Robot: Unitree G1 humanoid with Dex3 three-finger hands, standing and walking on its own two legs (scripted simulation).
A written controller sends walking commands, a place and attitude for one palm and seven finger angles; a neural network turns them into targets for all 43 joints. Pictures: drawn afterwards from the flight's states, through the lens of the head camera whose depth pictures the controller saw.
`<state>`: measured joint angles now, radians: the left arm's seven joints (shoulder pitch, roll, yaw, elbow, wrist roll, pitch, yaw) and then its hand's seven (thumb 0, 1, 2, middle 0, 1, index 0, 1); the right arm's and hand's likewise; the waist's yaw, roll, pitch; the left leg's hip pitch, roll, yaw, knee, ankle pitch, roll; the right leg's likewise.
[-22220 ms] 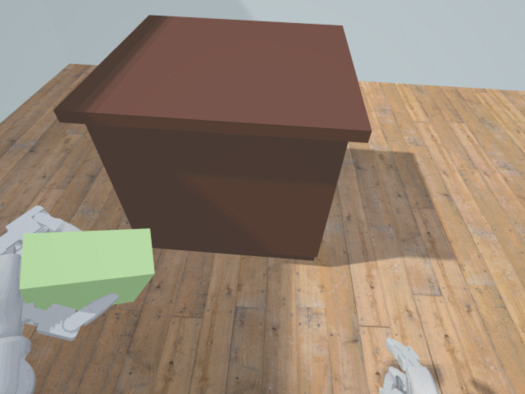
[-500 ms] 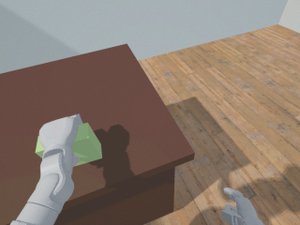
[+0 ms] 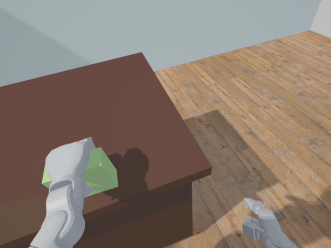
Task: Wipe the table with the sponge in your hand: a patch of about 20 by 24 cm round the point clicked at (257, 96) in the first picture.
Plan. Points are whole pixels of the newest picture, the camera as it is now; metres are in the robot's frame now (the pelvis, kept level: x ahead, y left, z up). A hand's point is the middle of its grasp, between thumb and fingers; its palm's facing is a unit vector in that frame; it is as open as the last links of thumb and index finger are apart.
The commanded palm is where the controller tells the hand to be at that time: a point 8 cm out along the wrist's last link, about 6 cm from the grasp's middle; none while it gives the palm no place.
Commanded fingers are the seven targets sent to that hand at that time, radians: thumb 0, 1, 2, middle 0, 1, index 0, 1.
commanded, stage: wipe back along the middle lane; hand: left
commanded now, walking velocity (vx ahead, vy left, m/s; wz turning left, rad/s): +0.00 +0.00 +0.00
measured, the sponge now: (87, 179) +0.26 +0.25 +0.04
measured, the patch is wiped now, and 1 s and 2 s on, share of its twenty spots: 0.70 0.80 0.85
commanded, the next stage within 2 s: slide across to the third lane in 0.04 s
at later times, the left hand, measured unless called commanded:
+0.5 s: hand (90, 177) +0.24 +0.21 +0.09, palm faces +0.05 -0.10 -0.99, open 9.7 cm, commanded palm +0.22 +0.19 +0.14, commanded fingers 0.00 0.10 1.30 -1.20 -1.60 -1.20 -1.60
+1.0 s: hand (111, 168) +0.27 +0.17 +0.08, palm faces +0.03 -0.09 -1.00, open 9.7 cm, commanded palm +0.25 +0.16 +0.13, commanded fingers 0.00 0.10 1.30 -1.20 -1.60 -1.20 -1.60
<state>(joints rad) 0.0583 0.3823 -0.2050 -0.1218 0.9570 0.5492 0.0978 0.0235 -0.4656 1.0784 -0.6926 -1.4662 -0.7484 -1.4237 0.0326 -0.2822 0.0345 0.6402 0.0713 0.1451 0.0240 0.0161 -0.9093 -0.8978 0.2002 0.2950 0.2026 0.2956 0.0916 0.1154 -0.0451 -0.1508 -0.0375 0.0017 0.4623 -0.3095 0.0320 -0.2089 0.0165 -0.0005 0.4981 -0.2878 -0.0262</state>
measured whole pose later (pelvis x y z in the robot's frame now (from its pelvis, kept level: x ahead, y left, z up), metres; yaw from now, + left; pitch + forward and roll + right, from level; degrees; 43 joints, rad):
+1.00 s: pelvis -0.03 -0.02 +0.00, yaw +0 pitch -3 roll +1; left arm -0.18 0.29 -0.39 0.08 0.96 0.66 0.07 -0.02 -0.50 1.09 -0.74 -1.43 -0.80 -1.34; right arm 0.00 -0.28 0.04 0.69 0.07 0.16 0.02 0.02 -0.91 -0.90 0.20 0.30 0.20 0.30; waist 0.09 0.11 -0.04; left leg -0.14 -0.02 -0.01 0.46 -0.27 0.00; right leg -0.21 0.03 -0.01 0.52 -0.27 -0.06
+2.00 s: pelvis -0.03 -0.05 +0.00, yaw +1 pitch +4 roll +2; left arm -0.61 0.37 -0.19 0.71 0.94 0.41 0.09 0.02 -0.54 1.12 -0.77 -1.39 -0.83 -1.34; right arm 0.13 -0.29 0.03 0.72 0.07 0.15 -0.07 0.01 -0.91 -0.90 0.20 0.30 0.20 0.30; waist 0.01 0.07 -0.07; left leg -0.30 0.01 -0.03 0.48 -0.27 0.00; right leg -0.36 0.06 -0.03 0.53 -0.25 -0.09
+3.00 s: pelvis +0.00 +0.00 +0.00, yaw +0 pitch +7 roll +0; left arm -0.64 0.31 -0.23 0.74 0.95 0.51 0.20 0.00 -0.49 1.10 -0.74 -1.40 -0.78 -1.39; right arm 0.15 -0.27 0.02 0.73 0.08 0.20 -0.02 0.01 -0.91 -0.90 0.20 0.29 0.20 0.30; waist 0.00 0.06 -0.10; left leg -0.29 -0.04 0.01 0.46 -0.29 0.03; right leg -0.34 0.02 0.01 0.48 -0.26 -0.02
